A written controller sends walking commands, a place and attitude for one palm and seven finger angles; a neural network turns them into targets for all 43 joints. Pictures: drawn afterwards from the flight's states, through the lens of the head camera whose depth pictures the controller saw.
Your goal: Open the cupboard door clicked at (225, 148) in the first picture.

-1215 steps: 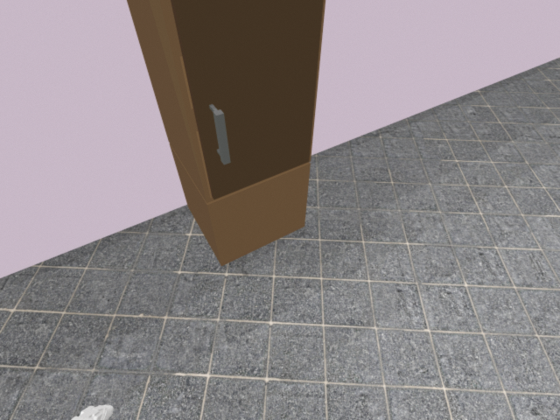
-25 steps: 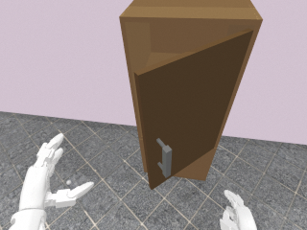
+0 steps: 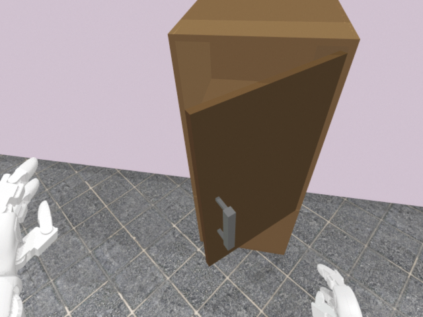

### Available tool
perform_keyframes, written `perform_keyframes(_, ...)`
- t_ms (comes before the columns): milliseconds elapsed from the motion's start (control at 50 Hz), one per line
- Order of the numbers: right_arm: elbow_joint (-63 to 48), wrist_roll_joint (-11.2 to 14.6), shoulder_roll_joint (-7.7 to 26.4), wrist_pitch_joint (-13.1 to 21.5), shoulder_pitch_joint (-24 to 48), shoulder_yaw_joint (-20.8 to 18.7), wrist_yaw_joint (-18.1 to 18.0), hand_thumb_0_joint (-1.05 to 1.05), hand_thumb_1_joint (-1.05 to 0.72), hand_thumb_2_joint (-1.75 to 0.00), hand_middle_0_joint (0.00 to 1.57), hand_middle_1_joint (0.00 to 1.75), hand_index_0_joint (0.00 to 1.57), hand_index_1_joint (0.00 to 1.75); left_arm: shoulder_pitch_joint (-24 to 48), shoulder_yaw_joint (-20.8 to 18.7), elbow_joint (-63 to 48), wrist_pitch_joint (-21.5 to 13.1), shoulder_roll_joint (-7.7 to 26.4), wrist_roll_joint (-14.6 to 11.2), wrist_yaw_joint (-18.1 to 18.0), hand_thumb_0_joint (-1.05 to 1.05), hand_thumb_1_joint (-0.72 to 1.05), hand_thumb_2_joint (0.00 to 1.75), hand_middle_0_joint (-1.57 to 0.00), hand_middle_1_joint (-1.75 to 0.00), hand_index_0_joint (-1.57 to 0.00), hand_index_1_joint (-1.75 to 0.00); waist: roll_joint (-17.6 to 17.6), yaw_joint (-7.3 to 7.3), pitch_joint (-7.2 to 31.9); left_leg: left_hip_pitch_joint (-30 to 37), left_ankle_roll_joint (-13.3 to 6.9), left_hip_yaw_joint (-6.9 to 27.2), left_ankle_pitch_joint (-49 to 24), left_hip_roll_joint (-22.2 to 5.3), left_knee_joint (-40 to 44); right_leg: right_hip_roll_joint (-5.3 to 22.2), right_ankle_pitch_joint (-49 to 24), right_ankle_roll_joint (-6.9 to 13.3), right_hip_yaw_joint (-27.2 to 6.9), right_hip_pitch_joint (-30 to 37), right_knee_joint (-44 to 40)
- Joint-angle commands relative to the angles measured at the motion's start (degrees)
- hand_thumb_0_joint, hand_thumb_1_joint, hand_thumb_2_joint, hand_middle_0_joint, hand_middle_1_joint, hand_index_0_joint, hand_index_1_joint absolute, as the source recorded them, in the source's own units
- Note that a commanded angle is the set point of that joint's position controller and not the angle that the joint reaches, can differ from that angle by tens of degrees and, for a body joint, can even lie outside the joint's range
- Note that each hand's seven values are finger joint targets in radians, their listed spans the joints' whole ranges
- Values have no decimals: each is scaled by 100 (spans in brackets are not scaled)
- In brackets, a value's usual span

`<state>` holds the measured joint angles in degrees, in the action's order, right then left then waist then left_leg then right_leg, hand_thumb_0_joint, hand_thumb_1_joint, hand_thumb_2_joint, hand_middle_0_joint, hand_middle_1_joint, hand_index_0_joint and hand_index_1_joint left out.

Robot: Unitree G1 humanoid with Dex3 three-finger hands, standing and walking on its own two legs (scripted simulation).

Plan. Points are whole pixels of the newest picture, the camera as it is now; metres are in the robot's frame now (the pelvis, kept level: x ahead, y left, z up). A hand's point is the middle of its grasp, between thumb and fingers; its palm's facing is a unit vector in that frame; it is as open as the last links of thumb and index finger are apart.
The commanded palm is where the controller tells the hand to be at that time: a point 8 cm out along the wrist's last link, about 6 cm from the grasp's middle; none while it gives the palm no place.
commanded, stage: draw the hand back to the body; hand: left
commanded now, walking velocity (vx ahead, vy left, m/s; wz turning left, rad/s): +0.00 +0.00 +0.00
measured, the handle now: (224, 224) +0.36 +0.02 -0.09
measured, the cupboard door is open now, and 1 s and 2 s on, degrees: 44 44 44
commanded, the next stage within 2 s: step back with the hand held close in 0.18 s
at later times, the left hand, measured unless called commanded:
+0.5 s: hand (51, 235) +0.18 +0.26 +0.15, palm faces +0.37 -0.78 -0.50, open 7.4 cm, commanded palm +0.12 +0.30 +0.17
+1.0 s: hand out of the picture +0.11 +0.29 +0.15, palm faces +0.38 -0.77 -0.52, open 7.4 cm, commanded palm +0.05 +0.32 +0.17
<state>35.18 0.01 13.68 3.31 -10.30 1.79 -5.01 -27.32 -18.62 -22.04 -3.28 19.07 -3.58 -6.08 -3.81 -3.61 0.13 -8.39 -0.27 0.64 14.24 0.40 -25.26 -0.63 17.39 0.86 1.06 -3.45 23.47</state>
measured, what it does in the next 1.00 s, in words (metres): shifts its weight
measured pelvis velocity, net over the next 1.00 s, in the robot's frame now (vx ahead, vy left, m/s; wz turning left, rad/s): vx -0.09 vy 0.02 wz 0.01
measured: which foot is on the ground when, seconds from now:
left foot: down 0.00-1.00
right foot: down 0.00-1.00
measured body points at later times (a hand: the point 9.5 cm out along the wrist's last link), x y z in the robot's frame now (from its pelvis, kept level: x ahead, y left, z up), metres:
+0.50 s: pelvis -0.02 +0.00 +0.00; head +0.00 -0.02 +0.45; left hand +0.16 +0.30 +0.18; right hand +0.17 -0.24 -0.09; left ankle +0.00 +0.12 -0.74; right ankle -0.05 -0.11 -0.74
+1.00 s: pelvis -0.09 +0.02 -0.01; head -0.06 +0.03 +0.44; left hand +0.09 +0.33 +0.18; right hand +0.09 -0.22 -0.08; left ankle +0.00 +0.12 -0.74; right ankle -0.05 -0.11 -0.74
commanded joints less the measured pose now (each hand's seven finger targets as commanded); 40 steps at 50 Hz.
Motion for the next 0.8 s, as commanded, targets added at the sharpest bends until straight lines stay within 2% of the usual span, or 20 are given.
perform_keyframes(0, -924, 11, 478, 409, 805, -213, -108, 0, -90, -90, 20, 30, 20, 30, 516, -707, -1481, -434, 1226, 27, -129, 0, 90, 90, -20, -30, -20, -30, -5, 0, 523, 558, -158, -112, -1612, -23, 183, 72, -1873, -66, 91, -287, -374)
perform_keyframes(20, -905, 10, 466, 428, 800, -210, -115, 0, -90, -90, 20, 30, 20, 30, 475, -731, -1475, -441, 1232, 27, -138, 0, 90, 90, -20, -30, -20, -30, -137, -6, 555, 581, -151, -111, -1581, -21, 188, 76, -1831, -60, 77, -297, -382)
perform_keyframes(80, -863, 11, 466, 476, 802, -223, -126, 0, -90, -90, 20, 30, 20, 30, 407, -797, -1407, -459, 1274, 26, -150, 0, 90, 90, -20, -30, -20, -30, 29, -17, 399, 532, -141, -118, -1519, -19, 201, 50, -1797, -60, 80, -334, -471)
perform_keyframes(140, -841, 17, 452, 491, 780, -227, -119, 0, -90, -90, 20, 30, 20, 30, 403, -706, -1378, -470, 1145, 20, -134, 0, 90, 90, -20, -30, -20, -30, -108, 7, 378, 577, -137, -130, -1542, -23, 225, 47, -1790, -66, 80, -349, -448)
perform_keyframes(220, -822, 19, 458, 457, 804, -255, -114, 0, -90, -90, 20, 30, 20, 30, 343, -627, -1093, -446, 1026, -16, -90, 0, 90, 90, -20, -30, -20, -30, 302, 27, 162, 526, -155, -133, -1296, -46, 283, 29, -1555, -103, 67, -469, -557)
perform_keyframes(240, -818, 20, 471, 454, 800, -261, -115, 0, -90, -90, 20, 30, 20, 30, 396, -622, -1143, -460, 1035, -10, -82, 0, 90, 90, -20, -30, -20, -30, 141, 30, 189, 570, -157, -152, -1290, -46, 268, 30, -1527, -95, 38, -475, -591)
perform_keyframes(260, -820, 17, 469, 463, 792, -263, -116, 0, -90, -90, 20, 30, 20, 30, 434, -640, -1157, -473, 1064, -10, -87, 0, 90, 90, -20, -30, -20, -30, 189, 32, 222, 575, -159, -146, -1246, -33, 269, 35, -1475, -103, 38, -468, -605)
perform_keyframes(280, -784, 25, 503, 479, 824, -258, -141, 0, -90, -90, 20, 30, 20, 30, 882, -891, -1310, -508, 1398, -4, -129, 0, 90, 90, -20, -30, -20, -30, 19, 21, 250, 611, -149, -149, -1176, -26, 284, 42, -1390, -90, 10, -478, -677)
perform_keyframes(300, -896, 56, 668, 320, 633, -301, -125, 0, -90, -90, 20, 30, 20, 30, 931, -1360, -1256, -671, 1828, 33, -144, 0, 90, 90, -20, -30, -20, -30, 253, 327, -315, 185, -244, 60, -1068, -111, 29, 301, -1513, -162, -235, -1077, -962)
perform_keyframes(320, -804, 22, 602, 213, 683, -326, -106, 0, -90, -90, 20, 30, 20, 30, 418, -1104, -821, -674, 1459, 46, -88, 0, 90, 90, -20, -30, -20, -30, 468, 327, -143, 206, -230, 94, -1084, -101, -71, 384, -1512, -153, -203, -1059, -964)
perform_keyframes(360, -913, 26, 612, 95, 676, -358, -81, 0, -90, -90, 20, 30, 20, 30, 64, -886, -1031, -732, 1265, 53, -57, 0, 90, 90, -20, -30, -20, -30, 335, 352, 94, 228, -211, 78, -1325, -121, -107, 421, -1733, -163, -144, -1023, -826)
perform_keyframes(380, -933, 21, 629, 69, 709, -371, -98, 0, -90, -90, 20, 30, 20, 30, 3, -937, -1220, -793, 1337, 55, -72, 0, 90, 90, -20, -30, -20, -30, 61, 332, 270, 271, -210, 71, -1634, -135, -53, 420, -2015, -161, -73, -903, -697)
perform_keyframes(420, -1008, 37, 623, -10, 660, -388, -95, 0, -90, -90, 20, 30, 20, 30, -262, -964, -1378, -803, 1328, 39, -100, 0, 90, 90, -20, -30, -20, -30, -38, 334, 695, 370, -195, 79, -2314, -203, -48, 357, -2427, -182, -29, -655, -428)
perform_keyframes(520, -1115, 89, 603, -194, 688, -445, -129, 0, -90, -90, 20, 30, 20, 30, -516, -1208, -1509, -775, 1549, -16, -192, 0, 90, 90, -20, -30, -20, -30, 163, 324, 1111, 350, -166, 80, -2967, -284, -101, 305, -2941, -203, 2, -432, -137)
perform_keyframes(560, -1146, 107, 609, -230, 687, -470, -137, 0, -90, -90, 20, 30, 20, 30, -530, -1199, -1496, -758, 1544, -32, -210, 0, 90, 90, -20, -30, -20, -30, 223, 339, 1052, 261, -158, 76, -2806, -292, -103, 288, -2838, -221, -25, -536, -144)
perform_keyframes(580, -1140, 101, 634, -241, 703, -471, -158, 0, -90, -90, 20, 30, 20, 30, -501, -1226, -1569, -772, 1598, -27, -225, 0, 90, 90, -20, -30, -20, -30, 81, 326, 1052, 200, -150, 103, -2807, -293, -52, 280, -2745, -204, 7, -505, -120)
perform_keyframes(660, -1166, 115, 643, -251, 691, -493, -146, 0, -90, -90, 20, 30, 20, 30, -580, -1177, -1516, -777, 1552, -33, -259, 0, 90, 90, -20, -30, -20, -30, 219, 351, 876, -150, -150, 137, -2093, -298, 39, 242, -2173, -225, -72, -651, -220)
perform_keyframes(680, -1151, 108, 668, -234, 715, -501, -159, 0, -90, -90, 20, 30, 20, 30, -562, -1249, -1584, -804, 1635, -29, -274, 0, 90, 90, -20, -30, -20, -30, 67, 338, 862, -229, -158, 167, -1930, -297, 103, 247, -2035, -209, -68, -640, -232)
perform_keyframes(760, -1165, 105, 679, -169, 679, -475, -150, 0, -90, -90, 20, 30, 20, 30, -578, -1213, -1596, -884, 1601, 1, -307, 0, 90, 90, -20, -30, -20, -30, 49, 373, 607, -772, -200, 287, -657, -317, 395, 150, -1124, -220, -115, -684, -295)
perform_keyframes(780, -1163, 95, 717, -134, 702, -480, -161, 0, -90, -90, 20, 30, 20, 30, -544, -1276, -1678, -932, 1664, 21, -312, 0, 90, 90, -20, -30, -20, -30, -67, 369, 561, -976, -222, 359, -256, -331, 502, 122, -976, -211, -113, -587, -289)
